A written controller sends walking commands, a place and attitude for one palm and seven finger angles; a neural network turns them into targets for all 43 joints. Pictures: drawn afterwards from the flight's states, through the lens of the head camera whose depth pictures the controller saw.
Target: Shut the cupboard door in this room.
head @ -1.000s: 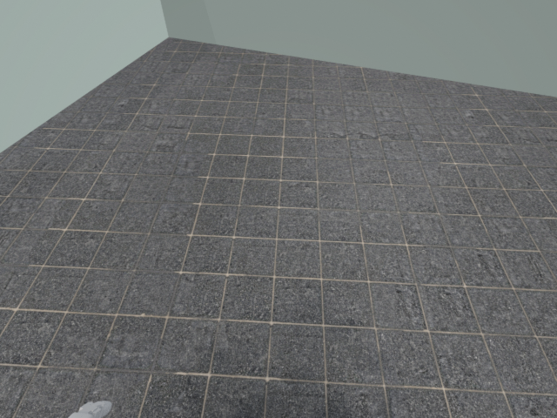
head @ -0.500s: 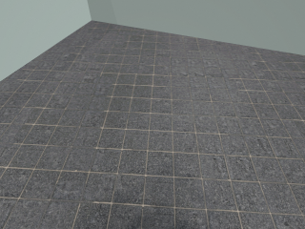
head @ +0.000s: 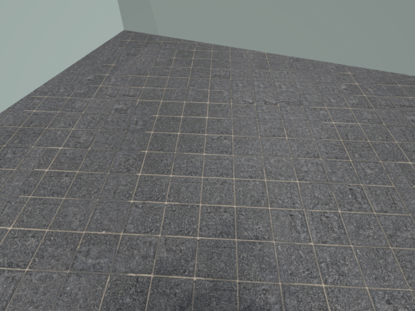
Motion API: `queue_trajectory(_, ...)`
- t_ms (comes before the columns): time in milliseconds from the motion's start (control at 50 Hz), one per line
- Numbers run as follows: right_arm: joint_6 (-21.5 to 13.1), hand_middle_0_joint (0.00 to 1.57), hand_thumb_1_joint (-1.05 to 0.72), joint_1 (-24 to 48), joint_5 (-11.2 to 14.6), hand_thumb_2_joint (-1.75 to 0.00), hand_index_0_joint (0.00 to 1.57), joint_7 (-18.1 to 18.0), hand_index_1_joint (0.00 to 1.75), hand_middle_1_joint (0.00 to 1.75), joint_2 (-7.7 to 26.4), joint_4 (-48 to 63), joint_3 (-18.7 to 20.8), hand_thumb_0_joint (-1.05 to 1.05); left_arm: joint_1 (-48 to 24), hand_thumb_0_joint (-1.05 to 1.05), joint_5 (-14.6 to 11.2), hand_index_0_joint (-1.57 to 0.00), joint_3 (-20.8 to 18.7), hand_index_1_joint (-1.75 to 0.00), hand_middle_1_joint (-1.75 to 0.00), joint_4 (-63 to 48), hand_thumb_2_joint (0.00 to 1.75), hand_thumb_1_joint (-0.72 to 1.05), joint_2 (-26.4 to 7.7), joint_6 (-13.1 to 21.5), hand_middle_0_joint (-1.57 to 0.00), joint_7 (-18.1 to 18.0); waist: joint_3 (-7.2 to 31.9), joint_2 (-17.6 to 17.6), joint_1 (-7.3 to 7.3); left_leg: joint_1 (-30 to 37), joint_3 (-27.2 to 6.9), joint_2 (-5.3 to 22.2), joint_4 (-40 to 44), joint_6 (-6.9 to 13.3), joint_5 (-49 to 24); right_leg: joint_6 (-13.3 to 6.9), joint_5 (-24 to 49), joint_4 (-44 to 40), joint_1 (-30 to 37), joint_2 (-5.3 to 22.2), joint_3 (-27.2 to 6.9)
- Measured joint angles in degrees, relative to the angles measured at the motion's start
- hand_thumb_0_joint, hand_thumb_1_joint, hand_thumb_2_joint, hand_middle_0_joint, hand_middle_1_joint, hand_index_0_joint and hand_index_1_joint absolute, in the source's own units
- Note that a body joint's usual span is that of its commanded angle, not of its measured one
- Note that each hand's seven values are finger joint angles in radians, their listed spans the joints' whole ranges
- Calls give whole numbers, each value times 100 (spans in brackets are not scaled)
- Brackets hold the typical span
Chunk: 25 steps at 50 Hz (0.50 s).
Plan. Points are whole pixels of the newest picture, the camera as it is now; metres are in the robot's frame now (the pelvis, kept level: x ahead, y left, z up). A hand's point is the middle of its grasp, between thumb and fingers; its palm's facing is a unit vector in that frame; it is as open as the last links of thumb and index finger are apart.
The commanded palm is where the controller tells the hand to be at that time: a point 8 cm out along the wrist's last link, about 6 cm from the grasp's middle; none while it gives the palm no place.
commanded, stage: turn or walk to find it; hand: left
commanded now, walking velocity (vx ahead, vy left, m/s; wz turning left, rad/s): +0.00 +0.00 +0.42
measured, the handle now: out of the picture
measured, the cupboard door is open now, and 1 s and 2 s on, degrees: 89 89 89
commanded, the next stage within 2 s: none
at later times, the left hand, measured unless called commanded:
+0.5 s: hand out of the picture +0.02 +0.22 -0.17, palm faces +0.17 -0.95 -0.25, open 7.4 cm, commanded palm none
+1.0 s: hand out of the picture -0.14 +0.21 -0.20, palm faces +0.44 -0.86 -0.24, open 7.4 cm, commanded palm none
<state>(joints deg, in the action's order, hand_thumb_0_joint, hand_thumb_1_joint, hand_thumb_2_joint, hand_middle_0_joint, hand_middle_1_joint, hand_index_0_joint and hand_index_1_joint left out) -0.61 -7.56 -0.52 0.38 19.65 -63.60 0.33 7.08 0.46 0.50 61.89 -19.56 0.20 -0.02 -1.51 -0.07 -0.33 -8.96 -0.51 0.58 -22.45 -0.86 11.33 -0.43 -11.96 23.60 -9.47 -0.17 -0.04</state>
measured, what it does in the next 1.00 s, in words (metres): steps on the spot, turning left: right foot, then left foot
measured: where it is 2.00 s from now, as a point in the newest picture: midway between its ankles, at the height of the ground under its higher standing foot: outside the picture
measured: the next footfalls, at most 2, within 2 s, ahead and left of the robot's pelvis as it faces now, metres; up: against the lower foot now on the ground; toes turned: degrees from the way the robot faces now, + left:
right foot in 0.58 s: +0.00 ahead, -0.12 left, +0.00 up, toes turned +12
left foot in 0.96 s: -0.09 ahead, +0.12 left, +0.00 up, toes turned +27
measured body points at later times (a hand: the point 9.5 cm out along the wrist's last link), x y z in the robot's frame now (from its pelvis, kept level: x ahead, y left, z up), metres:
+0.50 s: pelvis -0.03 +0.01 -0.01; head +0.01 +0.02 +0.44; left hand +0.01 +0.27 -0.15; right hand +0.04 -0.22 -0.16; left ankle +0.01 +0.13 -0.74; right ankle -0.04 -0.13 -0.71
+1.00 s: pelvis -0.08 +0.01 -0.02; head -0.06 +0.04 +0.43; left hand -0.16 +0.25 -0.18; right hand +0.12 -0.20 -0.15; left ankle -0.13 +0.11 -0.75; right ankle -0.04 -0.13 -0.73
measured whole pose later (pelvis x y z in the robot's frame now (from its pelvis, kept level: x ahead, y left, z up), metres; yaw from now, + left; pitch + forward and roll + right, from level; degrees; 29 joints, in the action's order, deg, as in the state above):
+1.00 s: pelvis -0.08 +0.01 -0.02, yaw +24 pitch +0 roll +1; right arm 1.8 -8.4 -0.5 1.0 13.2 -54.7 3.5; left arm 15.7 1.2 -2.7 54.7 -14.5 -2.5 -1.6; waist -4.4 4.0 1.5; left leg -15.7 3.1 -0.1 -35.3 0.8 18.8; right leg 3.0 -28.0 46.5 -19.1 7.8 6.4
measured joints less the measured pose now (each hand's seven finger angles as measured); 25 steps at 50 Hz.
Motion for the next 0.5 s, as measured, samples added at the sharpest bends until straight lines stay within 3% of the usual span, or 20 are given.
queue_trajectory(200, 239, 20, -91, -247, -14, -90, 20, 12, 30, 30, -331, 364, 62, 1, 170, 1, 23, -20, -38, -30, -30, -426, 90, 91, 376, -188, -20, -116, -28, -23, -9, -720, -298, -129, -946, 46, 344, 46, -339, 674, -461, 121, 306)
queue_trajectory(300, 262, 20, -91, -439, -28, -90, 20, 52, 30, 30, -666, 544, 93, 1, 368, 1, 32, -20, -76, -30, -30, -573, 90, 91, 504, -301, -20, -136, -124, 198, -4, -935, -321, -337, -1321, 170, 498, 164, -700, 1312, -738, 323, 331)
queue_trajectory(360, 213, 20, -91, -540, -37, -90, 20, 22, 30, 30, -868, 654, 93, 1, 357, 1, 21, -20, -133, -30, -30, -607, 90, 91, 529, -356, -20, -160, -197, 223, -40, -993, -430, -390, -1195, 223, 353, 199, -1517, 2451, -1128, 191, 149)
queue_trajectory(400, 213, 20, -91, -593, -43, -90, 20, -9, 30, 30, -947, 688, 96, 1, 331, 1, 7, -20, -175, -30, -30, -648, 90, 91, 560, -337, -20, -165, -231, 170, -53, -994, -553, -396, -1004, 222, 186, 222, -1656, 2911, -1271, 102, 90)
queue_trajectory(500, 264, 21, -90, -657, -61, -90, 20, -47, 30, 30, -928, 747, 180, 1, 287, 1, -37, -20, -227, -30, -30, -805, 90, 91, 674, -276, -20, -162, -222, -78, -97, -1067, -890, -398, -660, 137, -161, 264, -1658, 2425, -1078, -17, 35)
